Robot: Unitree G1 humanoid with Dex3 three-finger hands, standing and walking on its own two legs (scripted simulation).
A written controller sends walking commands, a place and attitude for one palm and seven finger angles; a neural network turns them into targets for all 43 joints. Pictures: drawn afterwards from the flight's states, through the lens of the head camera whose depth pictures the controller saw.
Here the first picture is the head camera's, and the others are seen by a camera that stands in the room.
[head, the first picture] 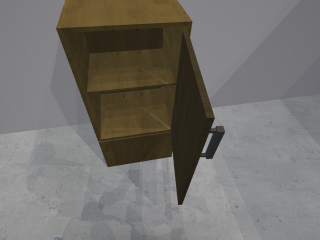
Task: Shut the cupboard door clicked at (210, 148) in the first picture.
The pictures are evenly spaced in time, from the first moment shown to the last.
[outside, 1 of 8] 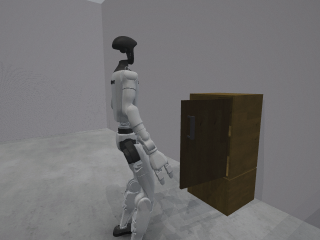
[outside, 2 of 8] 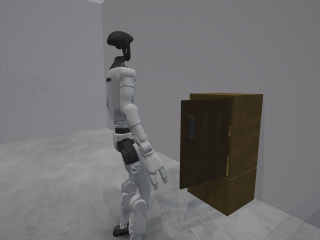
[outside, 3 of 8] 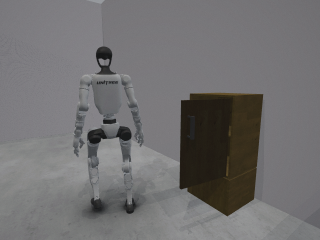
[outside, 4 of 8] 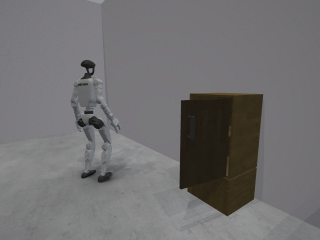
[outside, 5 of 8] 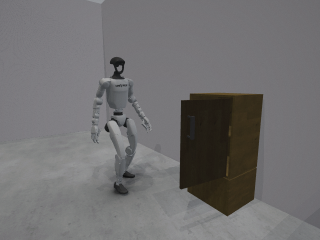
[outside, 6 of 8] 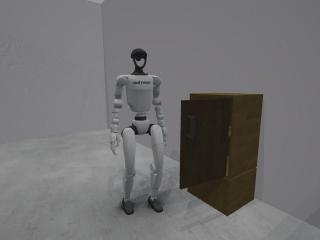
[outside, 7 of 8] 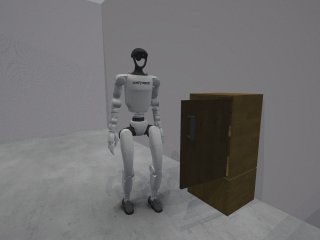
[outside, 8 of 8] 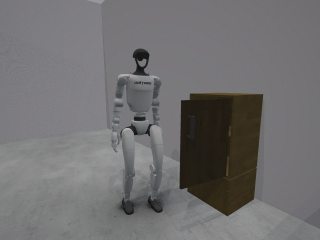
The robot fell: no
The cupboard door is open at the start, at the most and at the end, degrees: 81 81 81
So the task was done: no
